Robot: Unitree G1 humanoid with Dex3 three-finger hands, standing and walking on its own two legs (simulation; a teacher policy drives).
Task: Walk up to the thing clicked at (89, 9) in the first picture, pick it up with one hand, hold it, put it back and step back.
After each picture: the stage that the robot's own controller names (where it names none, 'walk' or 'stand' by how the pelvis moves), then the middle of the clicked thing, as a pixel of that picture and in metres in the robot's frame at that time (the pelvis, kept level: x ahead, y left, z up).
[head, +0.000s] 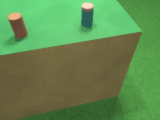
stand; (87, 15) +0.80 -0.02 +0.01
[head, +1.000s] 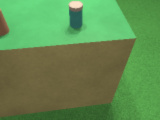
walk; (75, 15) +0.72 +0.06 +0.04
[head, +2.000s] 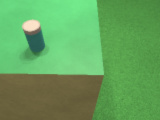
stand; (34, 36) +0.53 +0.23 +0.03
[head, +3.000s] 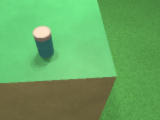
stand; (44, 42) +0.52 +0.15 +0.02
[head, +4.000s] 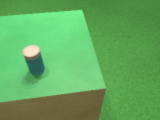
stand; (34, 60) +0.48 +0.21 +0.00
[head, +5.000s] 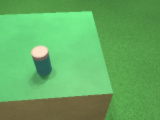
stand; (42, 61) +0.48 +0.18 +0.00
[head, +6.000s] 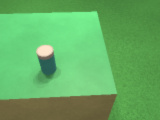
stand; (47, 60) +0.48 +0.16 +0.00
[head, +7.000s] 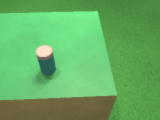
stand; (46, 60) +0.48 +0.16 +0.00
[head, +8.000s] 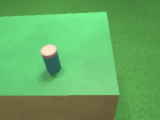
rise first; (51, 59) +0.49 +0.18 +0.00
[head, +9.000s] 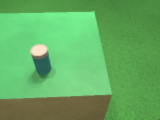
go down; (41, 60) +0.49 +0.17 +0.01
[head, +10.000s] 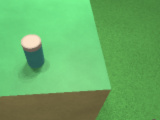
go down; (33, 52) +0.48 +0.16 +0.02
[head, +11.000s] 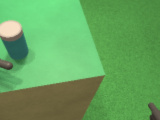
close in; (14, 41) +0.48 +0.18 +0.06
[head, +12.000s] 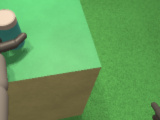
close; (9, 31) +0.51 +0.18 +0.07
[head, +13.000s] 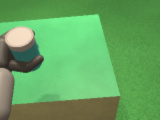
lift; (25, 50) +0.35 +0.16 +0.22
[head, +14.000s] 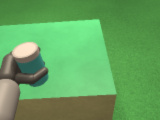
hold; (32, 65) +0.32 +0.16 +0.18
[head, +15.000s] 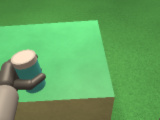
hold; (29, 72) +0.32 +0.17 +0.15
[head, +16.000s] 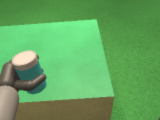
hold; (30, 72) +0.32 +0.17 +0.15
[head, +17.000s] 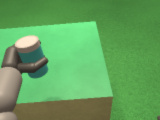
crouch; (32, 57) +0.36 +0.16 +0.18
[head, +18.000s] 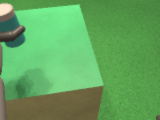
lower; (8, 26) +0.47 +0.20 +0.19
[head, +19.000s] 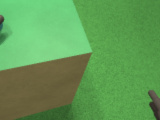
lower; out of the picture +0.54 +0.19 +0.10
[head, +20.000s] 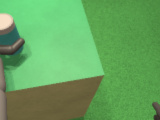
lower; (7, 35) +0.49 +0.19 +0.07
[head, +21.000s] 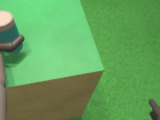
lower; (7, 33) +0.50 +0.18 +0.07
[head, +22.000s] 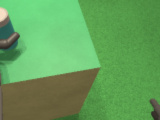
lower; (1, 30) +0.51 +0.19 +0.08
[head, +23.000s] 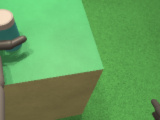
open; (6, 31) +0.50 +0.19 +0.07
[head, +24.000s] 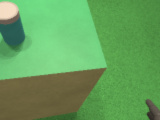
sink last; (10, 25) +0.50 +0.18 +0.08
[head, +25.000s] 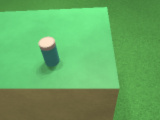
sink last; (49, 52) +0.51 +0.19 +0.03
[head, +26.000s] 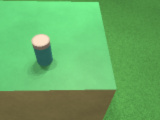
stand; (43, 50) +0.49 +0.18 +0.02
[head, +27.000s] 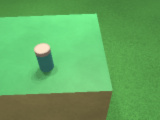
stand; (44, 58) +0.51 +0.18 +0.00
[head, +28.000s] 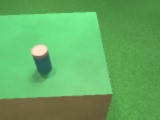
stand; (42, 59) +0.49 +0.19 +0.00
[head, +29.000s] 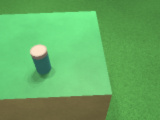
stand; (41, 60) +0.49 +0.19 +0.00
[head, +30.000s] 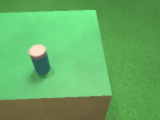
stand; (40, 59) +0.48 +0.19 +0.00
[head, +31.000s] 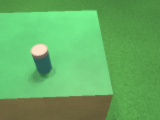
stand; (42, 59) +0.49 +0.18 +0.00
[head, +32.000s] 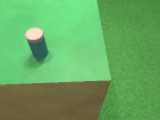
walk; (37, 43) +0.51 +0.19 +0.01
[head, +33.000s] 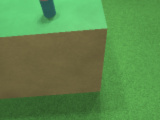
walk; (47, 4) +0.77 +0.20 +0.02
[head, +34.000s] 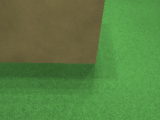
stand; out of the picture +1.14 +0.15 +0.03
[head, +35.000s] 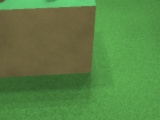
stand; out of the picture +1.11 +0.20 +0.02
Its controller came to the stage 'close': yes
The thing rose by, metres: 0.22
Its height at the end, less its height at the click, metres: +0.00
